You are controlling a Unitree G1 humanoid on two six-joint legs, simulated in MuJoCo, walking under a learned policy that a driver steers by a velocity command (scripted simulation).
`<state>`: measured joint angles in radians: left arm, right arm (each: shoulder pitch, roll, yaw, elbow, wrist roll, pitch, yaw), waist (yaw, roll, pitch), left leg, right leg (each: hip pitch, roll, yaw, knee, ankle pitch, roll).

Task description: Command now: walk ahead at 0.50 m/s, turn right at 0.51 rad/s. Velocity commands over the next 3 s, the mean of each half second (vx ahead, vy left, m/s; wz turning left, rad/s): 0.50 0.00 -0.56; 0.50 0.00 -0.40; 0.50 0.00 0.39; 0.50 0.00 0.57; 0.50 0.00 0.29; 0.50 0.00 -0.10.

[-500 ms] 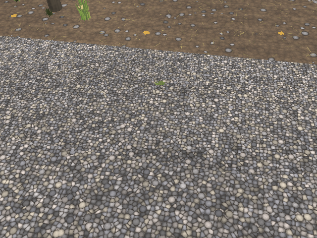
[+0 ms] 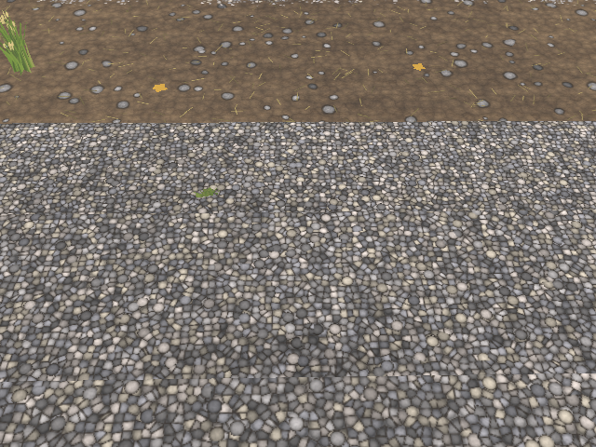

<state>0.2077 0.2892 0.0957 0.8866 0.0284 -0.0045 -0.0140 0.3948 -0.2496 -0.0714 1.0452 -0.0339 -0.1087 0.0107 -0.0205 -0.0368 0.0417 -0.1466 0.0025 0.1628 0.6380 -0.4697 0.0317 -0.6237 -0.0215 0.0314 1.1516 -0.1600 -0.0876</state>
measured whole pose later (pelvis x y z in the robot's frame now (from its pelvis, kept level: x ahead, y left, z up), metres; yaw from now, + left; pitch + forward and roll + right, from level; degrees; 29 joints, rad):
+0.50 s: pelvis +0.28 -0.01 -0.16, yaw -17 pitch +0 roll -2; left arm 0.37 0.22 0.06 0.97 0.01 -0.04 0.01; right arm 0.05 -0.19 -0.03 0.80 -0.03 -0.04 0.00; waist 0.06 0.02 0.11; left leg -0.65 0.12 -0.07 0.86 -0.16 -0.04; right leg -0.18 0.19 0.04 0.51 -0.33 -0.13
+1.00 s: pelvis +0.50 -0.04 -0.14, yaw -29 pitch +1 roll +1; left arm 0.08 0.26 0.05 0.77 0.03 0.01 -0.04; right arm 0.45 -0.23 -0.05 0.92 0.00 -0.07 0.02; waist -0.07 -0.05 0.02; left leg -0.08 0.00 0.09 0.30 -0.24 0.01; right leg -0.59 -0.07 0.04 0.72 -0.10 -0.01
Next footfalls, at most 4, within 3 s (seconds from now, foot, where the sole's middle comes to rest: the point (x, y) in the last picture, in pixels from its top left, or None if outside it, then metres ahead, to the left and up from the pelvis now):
0.24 right None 0.26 -0.05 -0.92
0.62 left None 0.54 0.07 -0.92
1.10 right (398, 429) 0.60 -0.24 -0.93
1.80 left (325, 322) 1.01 -0.09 -1.10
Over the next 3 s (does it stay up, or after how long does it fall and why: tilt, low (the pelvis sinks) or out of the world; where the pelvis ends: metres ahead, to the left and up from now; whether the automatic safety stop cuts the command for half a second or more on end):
stays up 1.40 -0.06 -0.31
